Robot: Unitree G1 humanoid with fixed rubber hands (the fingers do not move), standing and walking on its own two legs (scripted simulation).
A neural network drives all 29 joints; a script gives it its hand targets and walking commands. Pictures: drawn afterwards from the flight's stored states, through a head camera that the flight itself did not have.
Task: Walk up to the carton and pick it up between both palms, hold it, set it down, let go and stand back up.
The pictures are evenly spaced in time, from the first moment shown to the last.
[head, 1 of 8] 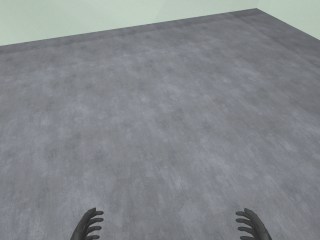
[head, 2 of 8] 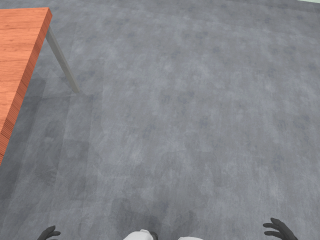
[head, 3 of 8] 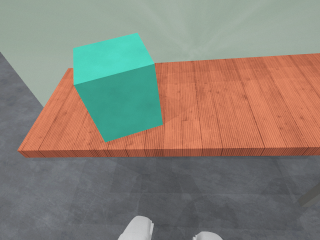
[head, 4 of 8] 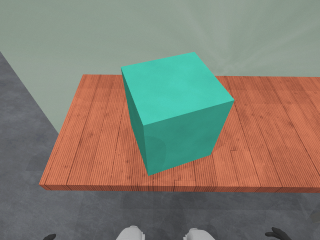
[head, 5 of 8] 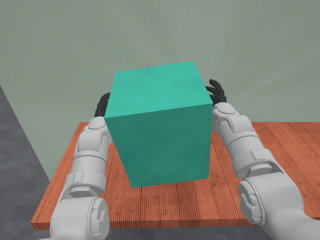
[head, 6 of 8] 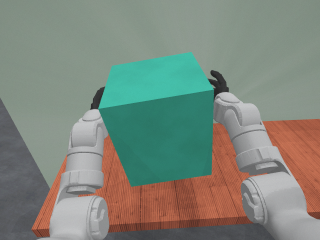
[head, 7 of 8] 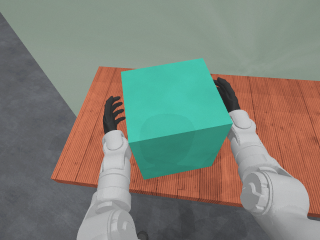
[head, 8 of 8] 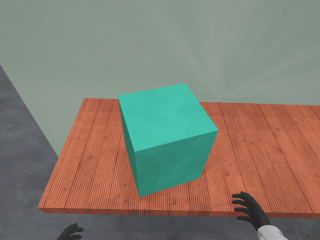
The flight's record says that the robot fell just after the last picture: no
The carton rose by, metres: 0.21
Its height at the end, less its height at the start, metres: +0.00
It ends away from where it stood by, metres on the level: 0.02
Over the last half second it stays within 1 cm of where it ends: yes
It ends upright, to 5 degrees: yes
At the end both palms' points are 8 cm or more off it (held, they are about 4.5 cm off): yes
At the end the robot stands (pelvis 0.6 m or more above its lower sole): yes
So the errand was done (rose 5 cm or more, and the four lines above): yes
